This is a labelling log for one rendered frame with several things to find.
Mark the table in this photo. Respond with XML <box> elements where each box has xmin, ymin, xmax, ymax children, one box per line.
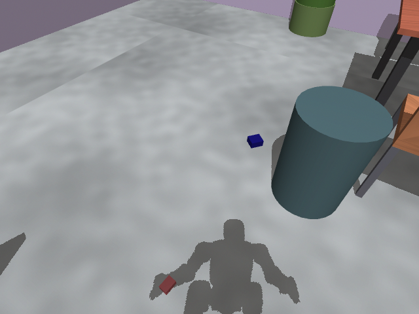
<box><xmin>372</xmin><ymin>0</ymin><xmax>419</xmax><ymax>106</ymax></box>

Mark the potted plant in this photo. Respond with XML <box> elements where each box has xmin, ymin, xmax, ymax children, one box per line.
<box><xmin>289</xmin><ymin>0</ymin><xmax>336</xmax><ymax>37</ymax></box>

